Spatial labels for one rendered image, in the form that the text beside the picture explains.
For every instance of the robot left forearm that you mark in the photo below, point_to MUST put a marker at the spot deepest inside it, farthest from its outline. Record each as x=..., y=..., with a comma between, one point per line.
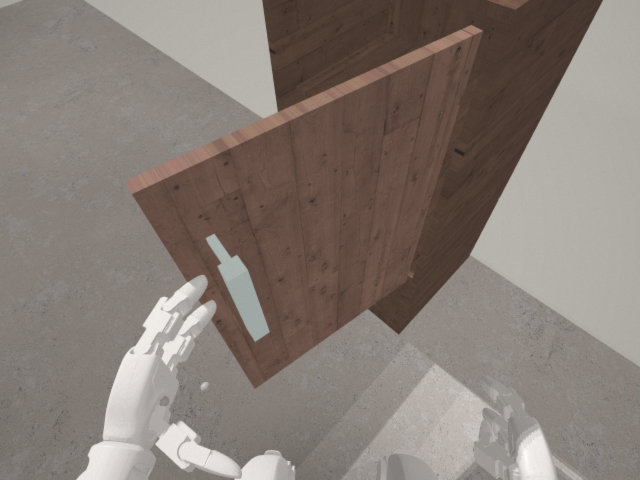
x=110, y=460

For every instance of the cupboard door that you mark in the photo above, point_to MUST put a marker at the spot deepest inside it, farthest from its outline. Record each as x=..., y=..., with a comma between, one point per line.
x=323, y=202

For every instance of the robot right shin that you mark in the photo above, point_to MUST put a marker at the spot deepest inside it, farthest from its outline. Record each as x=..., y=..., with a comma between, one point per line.
x=402, y=451

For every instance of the handle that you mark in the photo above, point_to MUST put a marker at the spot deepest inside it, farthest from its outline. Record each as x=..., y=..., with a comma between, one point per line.
x=240, y=286

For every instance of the left robot hand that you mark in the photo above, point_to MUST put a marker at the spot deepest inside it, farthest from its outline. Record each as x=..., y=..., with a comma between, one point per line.
x=148, y=373

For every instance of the right robot thigh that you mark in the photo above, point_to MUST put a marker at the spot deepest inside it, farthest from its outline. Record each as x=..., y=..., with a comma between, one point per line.
x=404, y=467

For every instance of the right robot hand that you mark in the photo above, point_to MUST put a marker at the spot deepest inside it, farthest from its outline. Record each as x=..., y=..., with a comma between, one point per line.
x=523, y=451

